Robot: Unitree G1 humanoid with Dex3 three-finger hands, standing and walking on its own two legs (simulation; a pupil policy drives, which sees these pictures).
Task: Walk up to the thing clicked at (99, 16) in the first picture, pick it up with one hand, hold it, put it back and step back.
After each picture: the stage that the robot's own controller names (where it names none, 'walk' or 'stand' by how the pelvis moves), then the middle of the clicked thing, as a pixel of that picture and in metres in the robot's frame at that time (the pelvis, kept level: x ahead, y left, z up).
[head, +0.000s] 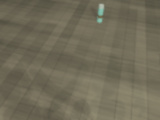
stand; (100, 13) +2.00 -0.33 -0.65
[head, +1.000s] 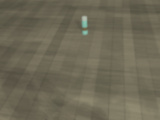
walk; (84, 25) +1.89 +0.05 -0.63
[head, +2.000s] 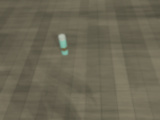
walk; (63, 45) +1.30 +0.26 -0.65
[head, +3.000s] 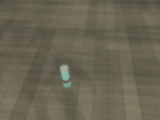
walk; (65, 76) +0.89 +0.18 -0.65
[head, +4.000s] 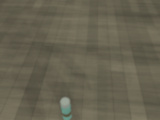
walk; (66, 109) +0.59 +0.13 -0.65
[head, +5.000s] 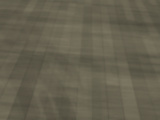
stand; out of the picture +0.43 +0.14 -0.64
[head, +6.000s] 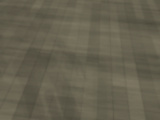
stand; out of the picture +0.41 +0.12 -0.66
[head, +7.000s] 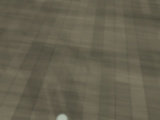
stand; out of the picture +0.42 +0.11 -0.65
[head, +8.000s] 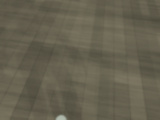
stand; out of the picture +0.41 +0.12 -0.65
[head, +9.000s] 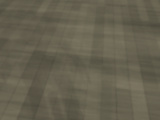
stand; out of the picture +0.41 +0.13 -0.66
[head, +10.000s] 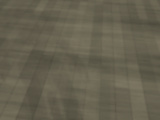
stand; out of the picture +0.40 +0.13 -0.66
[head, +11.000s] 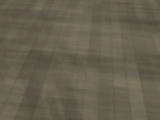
stand; out of the picture +0.40 +0.13 -0.66
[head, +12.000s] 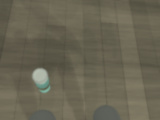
go down; (42, 81) +0.45 +0.15 -0.42
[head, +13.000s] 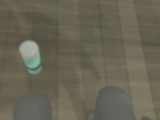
go down; (32, 59) +0.48 +0.17 -0.28
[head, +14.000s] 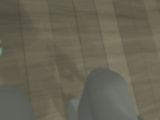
close in; out of the picture +0.48 +0.21 -0.19
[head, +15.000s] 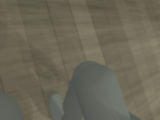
close; out of the picture +0.48 +0.23 -0.17
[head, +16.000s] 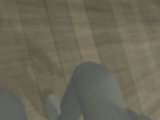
lift; out of the picture +0.44 +0.23 -0.17
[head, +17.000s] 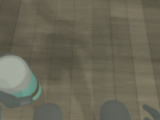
lift; (22, 84) +0.33 +0.17 +0.01
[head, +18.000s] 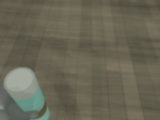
hold; (31, 101) +0.29 +0.16 +0.03
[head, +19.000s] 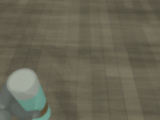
hold; (33, 100) +0.30 +0.15 +0.04
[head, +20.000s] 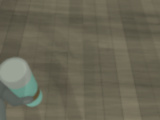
crouch; (25, 86) +0.35 +0.16 -0.02
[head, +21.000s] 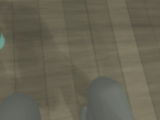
lower; out of the picture +0.51 +0.21 -0.02
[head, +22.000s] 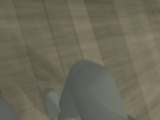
lower; out of the picture +0.47 +0.26 -0.16
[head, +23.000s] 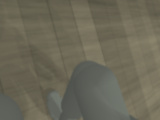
lower; out of the picture +0.45 +0.25 -0.17
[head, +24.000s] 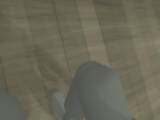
lower; out of the picture +0.44 +0.24 -0.17
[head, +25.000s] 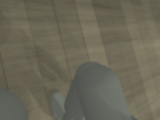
lower; out of the picture +0.45 +0.23 -0.16
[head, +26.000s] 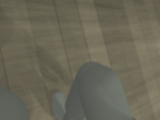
draw back; out of the picture +0.44 +0.21 -0.17
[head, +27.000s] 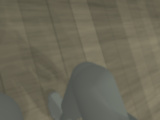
withdraw; out of the picture +0.45 +0.21 -0.18
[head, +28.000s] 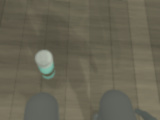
walk; (46, 66) +0.46 +0.15 -0.33
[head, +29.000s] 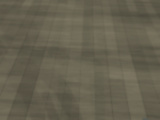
stand; out of the picture +0.38 +0.12 -0.59
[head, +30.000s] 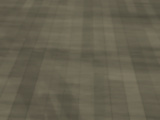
stand; out of the picture +0.38 +0.13 -0.60
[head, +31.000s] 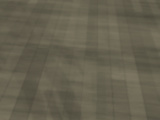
stand; out of the picture +0.38 +0.11 -0.63
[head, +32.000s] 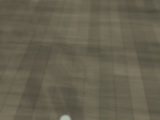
walk; out of the picture +0.41 +0.11 -0.65
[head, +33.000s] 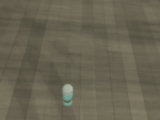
walk; (67, 95) +0.55 +0.05 -0.64
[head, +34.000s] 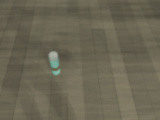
walk; (54, 63) +0.83 +0.22 -0.62
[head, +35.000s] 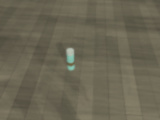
stand; (70, 59) +1.06 +0.11 -0.64
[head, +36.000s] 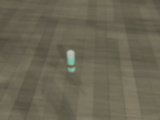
stand; (71, 61) +1.06 +0.09 -0.66
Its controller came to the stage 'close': yes
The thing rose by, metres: 0.69
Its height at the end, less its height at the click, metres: +0.00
